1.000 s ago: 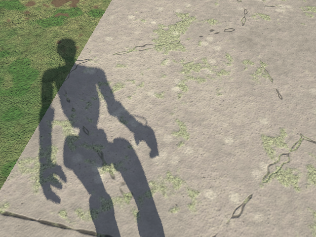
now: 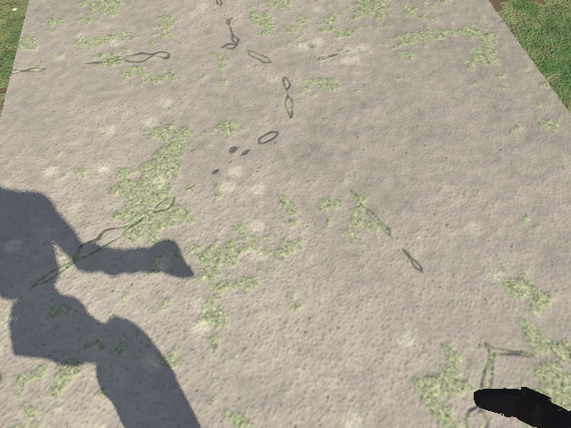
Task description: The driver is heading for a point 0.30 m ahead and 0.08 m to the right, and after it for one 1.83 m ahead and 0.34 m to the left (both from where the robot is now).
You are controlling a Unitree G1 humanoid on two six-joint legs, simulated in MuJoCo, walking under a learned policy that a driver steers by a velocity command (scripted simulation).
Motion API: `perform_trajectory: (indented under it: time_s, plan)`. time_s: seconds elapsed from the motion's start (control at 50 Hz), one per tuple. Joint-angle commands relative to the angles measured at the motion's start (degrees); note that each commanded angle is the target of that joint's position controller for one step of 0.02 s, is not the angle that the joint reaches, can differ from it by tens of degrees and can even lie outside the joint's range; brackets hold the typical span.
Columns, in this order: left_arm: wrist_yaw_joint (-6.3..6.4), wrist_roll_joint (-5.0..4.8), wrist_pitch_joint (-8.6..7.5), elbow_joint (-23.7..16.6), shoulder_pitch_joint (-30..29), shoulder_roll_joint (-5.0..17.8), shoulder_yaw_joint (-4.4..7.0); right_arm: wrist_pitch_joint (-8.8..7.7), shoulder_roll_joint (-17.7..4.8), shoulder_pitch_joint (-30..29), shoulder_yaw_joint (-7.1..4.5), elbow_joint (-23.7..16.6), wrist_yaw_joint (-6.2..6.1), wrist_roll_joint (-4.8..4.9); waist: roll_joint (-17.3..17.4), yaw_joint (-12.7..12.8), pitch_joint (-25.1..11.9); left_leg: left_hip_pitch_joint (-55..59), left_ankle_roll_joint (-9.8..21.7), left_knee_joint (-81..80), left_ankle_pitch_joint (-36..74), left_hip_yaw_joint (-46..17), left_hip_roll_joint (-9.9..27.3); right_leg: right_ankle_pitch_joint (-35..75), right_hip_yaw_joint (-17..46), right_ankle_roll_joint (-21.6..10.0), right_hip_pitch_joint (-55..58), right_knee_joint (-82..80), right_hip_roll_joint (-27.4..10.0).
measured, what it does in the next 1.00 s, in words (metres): walks ahead: left foot, then right foot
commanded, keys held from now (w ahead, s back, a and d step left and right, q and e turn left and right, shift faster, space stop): w+e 0.34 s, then w+q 0.66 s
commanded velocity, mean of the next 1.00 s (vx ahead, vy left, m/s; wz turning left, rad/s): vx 0.50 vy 0.00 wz -0.07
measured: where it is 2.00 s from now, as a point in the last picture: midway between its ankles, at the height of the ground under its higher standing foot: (321, 220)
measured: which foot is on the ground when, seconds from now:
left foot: up 0.00-0.04, down 0.06-0.58, up 0.60-1.00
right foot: down 0.00-0.06, up 0.08-0.56, down 0.58-1.00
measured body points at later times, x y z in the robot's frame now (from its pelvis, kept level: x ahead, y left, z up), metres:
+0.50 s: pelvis +0.25 +0.00 +0.01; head +0.28 -0.01 +0.45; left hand +0.51 +0.16 -0.09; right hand +0.15 -0.24 -0.13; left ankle +0.17 +0.12 -0.73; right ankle +0.35 -0.15 -0.70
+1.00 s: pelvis +0.48 -0.07 +0.00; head +0.51 -0.07 +0.45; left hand +0.47 +0.19 -0.13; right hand +0.65 -0.31 -0.11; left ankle +0.64 +0.05 -0.69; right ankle +0.36 -0.14 -0.73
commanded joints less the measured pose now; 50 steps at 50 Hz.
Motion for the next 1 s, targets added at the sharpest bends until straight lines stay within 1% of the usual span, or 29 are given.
perform_trajectory:
  time_s: [0.02,0.04,0.06,0.08,0.1,0.12,0.14,0.16,0.18,0.2,0.26,0.34,0.4,0.44,0.48,0.52,0.54,0.56,0.58,0.6,0.62,0.64,0.66,0.7,0.76,0.8,0.86,0.92,1.0]
  plan:
    - [0.25,0.22,-0.85,-4.2,-3.38,10.87,2.31,-1.87,-8.01,5.13,-2.12,-2.68,-0.95,0.51,-6.95,-6.77,-3.15,15.02,2.56,-5.62,-4.13,0.88,-3.7,48.66,8.75,-2.24,-3.77,9.78,-13.7]
    - [-0.38,-0.24,-1.25,-4.55,-4.7,11.05,2.33,-2.53,-9.55,13.25,-2.79,-0.64,-1.69,0.39,-4.26,-10.99,-7.62,26.55,3.97,-9.16,-1.66,0.47,-2.61,48.42,6.41,-0.86,-7.05,20.1,-10.47]
    - [-1.01,-0.97,-1.73,-6.28,-4.19,7.4,1.31,-2.96,-13.32,21.96,-3.67,-0.25,-2.77,-1.01,0.78,-13.82,-15.9,40.4,6.45,-10.07,-11.61,-10.61,8.92,33.06,3.48,0.15,-14.74,35.09,-7.0]
    - [-0.81,-2.82,-1.38,-7.79,2.75,1.92,0.29,-2.34,-18.12,21.79,-4.61,-0.94,-2.91,-2.31,14.43,-9.24,-21.33,52.39,12.37,-15.01,-12.31,-36.19,24.48,-11.32,-3.44,1.86,-32.25,50.77,2.06]
    - [-0.29,-0.56,-0.55,-6.7,3.53,7.09,0.73,-1.48,-14.65,18.97,-4.46,-1.23,-2.46,-1.03,9.95,-7.37,-18.59,46.99,14.02,-17.07,-19.09,-43.35,24.34,-9.82,-4.12,1.23,-37.4,57.15,-2.88]
    - [-0.6,0.25,-0.02,-6.32,-0.5,7.74,0.93,-1.3,-8.98,14.85,-3.13,-2.04,-2.3,-0.44,2.86,-6.83,-9.75,38.23,12.81,-18.5,-20.13,-33.69,21.55,-4.03,-5.0,1.57,-37.86,57.07,-5.64]
    - [-1.15,0.42,0.2,-6.68,-3.74,6.83,0.72,-1.43,-6.13,12.93,-2.33,-1.76,-2.07,-0.37,-0.62,-6.7,-4.81,31.88,11.42,-20.1,-15.08,-24.46,18.05,-0.45,-5.74,2.09,-36.94,54.33,-7.52]
    - [-1.71,0.75,0.64,-7.02,-4.94,6.11,0.68,-1.64,-5.71,13.08,-2.09,-1.2,-2.13,-0.48,1.38,-6.22,-3.09,28.74,9.95,-21.38,-10.2,-18.29,15.59,0.83,-6.25,2.52,-35.76,52.26,-8.86]
    - [-2.33,1.24,1.37,-7.29,-5.09,5.85,0.66,-1.99,-5.73,14.01,-2.02,-0.28,-2.22,-0.26,3.64,-5.65,-2.09,26.34,9.23,-22.45,-5.62,-13.71,13.91,1.33,-6.79,2.99,-34.58,51.21,-9.66]
    - [-2.76,1.29,2.0,-7.53,-5.2,5.4,0.56,-2.57,-6.05,15.07,-2.11,0.47,-2.01,0.11,4.42,-5.32,-2.09,25.57,9.15,-22.96,-1.1,-10.79,13.39,1.88,-7.36,3.16,-34.08,50.99,-9.83]
    - [-3.74,1.25,2.88,-9.7,-9.46,4.51,0.22,-3.87,-6.78,17.31,-2.51,1.65,-1.48,0.84,4.04,-5.23,-1.99,26.92,10.07,-24.78,5.65,-5.08,13.89,5.35,-8.05,3.61,-38.37,49.83,-10.87]
    - [-4.6,1.19,2.88,-12.84,-17.42,3.76,-0.36,-3.74,-7.04,19.9,-2.71,3.09,-1.44,0.68,3.15,-6.43,0.07,28.87,10.1,-26.28,8.11,1.95,13.03,12.68,-9.51,4.67,-43.74,42.81,-11.81]
    - [-4.86,1.29,2.12,-14.21,-22.48,1.44,-1.69,-3.83,-6.76,22.52,-2.37,4.84,-0.93,0.53,3.01,-7.66,1.17,27.27,9.71,-26.76,9.86,5.21,11.13,17.46,-10.74,4.39,-38.53,29.5,-10.31]
    - [-4.96,1.51,1.83,-15.14,-25.79,1.67,-2.11,-3.5,-8.14,23.88,-2.56,6.01,-0.94,0.93,3.42,-8.1,1.9,28.06,9.89,-26.85,11.36,5.35,11.43,16.41,-14.26,3.93,-35.09,22.9,-9.96]
    - [-4.56,1.74,1.47,-15.67,-27.79,2.27,-2.24,-2.87,-9.05,26.11,-2.65,7.5,-0.85,1.17,3.42,-8.6,2.21,31.33,10.17,-25.0,16.03,3.62,12.39,13.95,-16.1,3.24,-32.98,18.68,-9.79]
    - [-3.9,1.83,0.75,-15.36,-26.48,3.07,-2.09,-2.18,-10.44,26.71,-2.91,8.53,-0.95,0.94,3.9,-7.59,1.13,34.32,9.92,-19.95,25.51,2.65,13.12,9.2,-16.54,2.18,-28.96,15.24,-8.13]
    - [-3.44,2.0,0.16,-13.89,-21.82,3.76,-1.72,-1.89,-10.93,26.49,-2.96,8.93,-1.03,1.0,3.79,-5.22,-1.34,34.77,9.29,-13.95,31.64,2.98,12.36,8.62,-16.69,1.43,-22.79,12.06,-6.63]
    - [-2.76,2.68,-0.7,-10.76,-12.9,5.21,-1.01,-1.67,-10.17,26.22,-2.65,9.1,-1.02,1.43,1.69,-1.22,-6.52,31.27,8.07,-3.64,30.37,4.83,9.76,11.8,-16.22,0.23,-10.41,8.27,-6.38]
    - [-1.74,4.06,-1.24,-8.83,-3.03,9.69,0.23,-1.88,-7.23,25.31,-1.68,6.81,-0.83,1.83,-3.88,2.49,-14.56,20.14,6.79,11.65,12.07,6.25,6.89,7.38,-4.63,-2.16,5.2,7.58,-18.08]
    - [-0.87,3.82,-0.95,-8.97,-1.45,15.92,1.64,-1.82,0.16,30.74,-0.05,4.48,-0.46,3.04,-17.33,-0.25,-21.52,-0.27,4.66,29.85,-27.67,7.09,-2.27,8.46,19.72,-8.11,19.92,3.06,-35.38]
    - [-0.61,1.73,-0.44,-9.14,-2.3,13.7,1.63,-0.84,-7.19,27.21,-2.15,5.9,-1.41,1.76,-8.2,1.11,-18.65,-3.26,5.55,35.2,-25.97,-0.44,-0.88,7.74,19.68,-7.82,13.14,1.24,-33.75]
    - [-0.65,1.31,-0.62,-8.93,-6.99,9.55,0.29,-0.87,-6.95,24.04,-2.47,5.16,-1.17,1.87,-7.16,-1.5,-10.04,-4.04,6.04,34.42,-20.99,-1.84,1.43,9.8,10.26,-5.86,5.68,-0.2,-30.19]
    - [-0.93,1.03,-1.04,-8.73,-10.0,6.08,-0.59,-0.87,-5.66,23.54,-2.31,5.63,-0.93,1.99,-6.93,-3.33,-5.54,-2.47,5.75,31.57,-17.51,-1.31,2.91,12.64,4.03,-3.88,-0.72,-2.86,-27.3]
    - [-0.68,0.51,-1.78,-8.3,-12.54,3.26,-1.37,0.61,-4.67,25.1,-2.59,7.01,-0.28,0.54,-8.76,-6.24,-2.0,1.5,4.63,29.38,-14.11,-0.81,4.05,14.83,-4.0,-1.09,-7.88,-6.1,-23.46]
    - [-0.44,0.09,-3.29,-6.99,-11.08,4.14,-0.93,2.0,-3.03,22.55,-2.85,6.01,0.8,0.22,-6.95,-7.56,-0.81,-0.44,3.71,29.65,-9.55,-0.26,4.08,19.8,-9.26,-1.6,-9.19,-8.63,-23.14]
    - [-0.26,0.08,-3.65,-6.04,-9.5,4.44,-0.67,2.32,-2.66,18.86,-2.89,4.77,1.22,0.0,-6.39,-7.29,0.39,-4.26,3.16,28.44,-5.7,-0.16,4.74,20.76,-12.26,-2.08,-8.35,-9.63,-23.25]
    - [-0.17,0.32,-3.58,-4.68,-7.49,4.05,-0.71,2.38,-2.4,13.27,-2.66,2.8,1.72,-0.07,-5.95,-6.55,2.18,-7.3,2.6,22.04,-0.36,0.5,4.77,22.73,-16.73,-2.28,-7.14,-9.75,-22.61]
    - [-0.04,0.34,-3.48,-3.82,-6.42,5.1,-0.48,2.15,-1.72,7.13,-1.87,0.6,2.44,-0.22,-6.1,-5.3,3.47,-4.53,3.28,11.84,4.39,3.51,3.96,25.04,-21.03,-1.65,-6.6,-9.28,-22.21]
    - [0.39,0.46,-2.63,-2.04,-3.18,7.12,0.07,2.05,-2.53,2.02,-1.66,-2.06,2.94,-0.63,-5.54,-3.95,4.38,-2.36,6.34,4.05,-0.01,7.63,2.15,33.91,-24.32,-0.65,0.0,-5.9,-23.96]
Velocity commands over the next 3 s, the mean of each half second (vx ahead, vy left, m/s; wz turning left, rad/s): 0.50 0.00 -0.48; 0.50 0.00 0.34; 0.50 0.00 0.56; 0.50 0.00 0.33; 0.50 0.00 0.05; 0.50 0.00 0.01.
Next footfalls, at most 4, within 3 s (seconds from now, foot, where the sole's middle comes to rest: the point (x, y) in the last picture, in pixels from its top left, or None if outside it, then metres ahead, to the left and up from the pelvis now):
0.06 left None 0.21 0.12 -0.77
0.58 right None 0.40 -0.15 -0.77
1.10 left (328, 326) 0.70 0.03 -0.77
1.64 right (365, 219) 1.04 -0.06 -0.77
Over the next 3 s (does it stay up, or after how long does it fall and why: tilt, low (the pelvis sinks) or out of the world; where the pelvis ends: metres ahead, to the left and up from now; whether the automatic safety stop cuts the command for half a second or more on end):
stays up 1.48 0.27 0.01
